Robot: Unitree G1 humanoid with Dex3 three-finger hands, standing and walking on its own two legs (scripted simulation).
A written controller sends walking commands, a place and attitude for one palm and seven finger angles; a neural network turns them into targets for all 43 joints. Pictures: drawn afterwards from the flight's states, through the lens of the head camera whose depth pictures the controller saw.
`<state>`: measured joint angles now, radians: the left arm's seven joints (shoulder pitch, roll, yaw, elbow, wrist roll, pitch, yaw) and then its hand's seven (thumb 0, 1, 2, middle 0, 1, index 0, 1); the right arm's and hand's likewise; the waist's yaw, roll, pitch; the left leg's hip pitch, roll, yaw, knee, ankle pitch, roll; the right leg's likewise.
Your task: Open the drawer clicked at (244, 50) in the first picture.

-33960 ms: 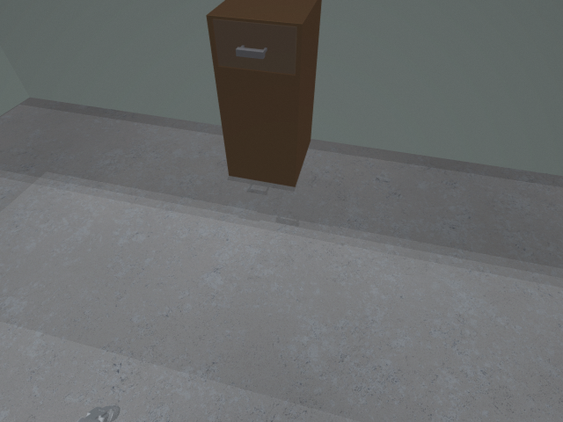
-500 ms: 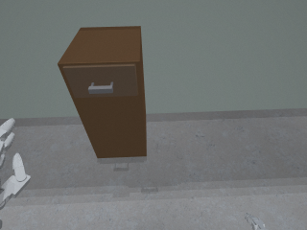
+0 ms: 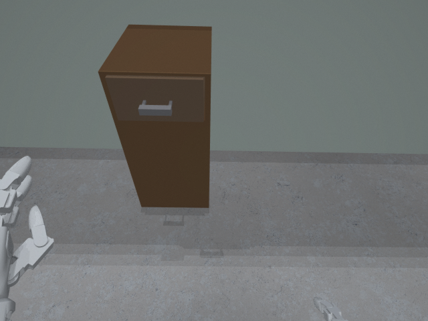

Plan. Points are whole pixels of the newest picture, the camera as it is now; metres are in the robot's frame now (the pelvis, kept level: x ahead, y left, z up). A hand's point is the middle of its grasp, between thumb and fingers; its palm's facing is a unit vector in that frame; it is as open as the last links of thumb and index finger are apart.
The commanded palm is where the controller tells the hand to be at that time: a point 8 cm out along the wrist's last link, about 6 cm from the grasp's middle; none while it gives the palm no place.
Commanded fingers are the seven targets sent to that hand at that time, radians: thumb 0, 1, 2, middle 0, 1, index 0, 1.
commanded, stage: stop stepping back and stand still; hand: left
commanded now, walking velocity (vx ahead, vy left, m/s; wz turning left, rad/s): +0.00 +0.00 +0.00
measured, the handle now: (156, 106) +0.80 +0.26 -0.06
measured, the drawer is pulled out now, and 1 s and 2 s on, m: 0.02 0.02 0.02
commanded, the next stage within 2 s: let the arm hang, fingers relaxed in 0.32 s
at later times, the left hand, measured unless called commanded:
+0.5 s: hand (63, 246) +0.22 +0.27 +0.06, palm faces +0.20 -0.83 -0.51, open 7.4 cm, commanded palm none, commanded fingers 0.00 0.90 0.90 -0.20 -0.30 -0.20 -0.30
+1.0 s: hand out of the picture -0.04 +0.24 -0.17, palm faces +0.03 -0.97 -0.23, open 7.3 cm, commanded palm none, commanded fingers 0.00 0.90 0.90 -0.20 -0.30 -0.20 -0.30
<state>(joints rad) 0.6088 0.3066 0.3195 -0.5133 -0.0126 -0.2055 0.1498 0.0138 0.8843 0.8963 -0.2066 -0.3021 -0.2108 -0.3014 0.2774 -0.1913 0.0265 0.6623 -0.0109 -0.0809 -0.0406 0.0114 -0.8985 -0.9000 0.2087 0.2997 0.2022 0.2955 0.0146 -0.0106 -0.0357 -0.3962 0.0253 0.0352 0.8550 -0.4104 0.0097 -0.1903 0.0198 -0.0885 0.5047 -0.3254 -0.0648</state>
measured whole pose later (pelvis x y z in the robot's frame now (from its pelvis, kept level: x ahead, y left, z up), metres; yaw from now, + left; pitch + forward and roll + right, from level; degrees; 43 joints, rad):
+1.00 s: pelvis -0.01 +0.04 +0.01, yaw +1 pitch -2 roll -1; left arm 0.31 0.23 0.02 1.08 0.02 0.02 0.00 0.01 0.92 0.90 -0.20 -0.30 -0.20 -0.30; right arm 0.24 -0.22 0.00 1.04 -0.02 0.02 -0.02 0.01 -0.90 -0.90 0.20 0.30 0.20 0.29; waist 0.01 0.00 0.08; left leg -0.24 0.00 0.02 0.44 -0.17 0.02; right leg -0.12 0.00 -0.07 0.40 -0.24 -0.01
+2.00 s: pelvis +0.02 +0.02 +0.01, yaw +0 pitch -1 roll +0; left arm 0.18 0.24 0.02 1.12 0.01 -0.02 0.02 0.01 0.90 0.90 -0.20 -0.30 -0.20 -0.30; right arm 0.15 -0.24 -0.01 1.11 -0.02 0.00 -0.02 0.00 -0.90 -0.90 0.20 0.30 0.20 0.29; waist -0.01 0.01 0.06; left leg -0.15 0.02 0.04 0.35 -0.17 -0.01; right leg -0.05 0.02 -0.05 0.33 -0.26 -0.04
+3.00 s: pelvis +0.25 +0.01 -0.02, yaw +3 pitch +0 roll +1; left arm 0.13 0.17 0.07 1.02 0.03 -0.05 -0.01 0.01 0.92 0.90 -0.19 -0.30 -0.20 -0.30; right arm 0.42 -0.09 -0.03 1.17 -0.02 -0.02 -0.02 0.00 -0.90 -0.90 0.21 0.30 0.20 0.29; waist -0.04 0.03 0.13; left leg -0.11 0.06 0.07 0.71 -0.50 0.00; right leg -0.40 -0.04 -0.12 0.64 -0.23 -0.06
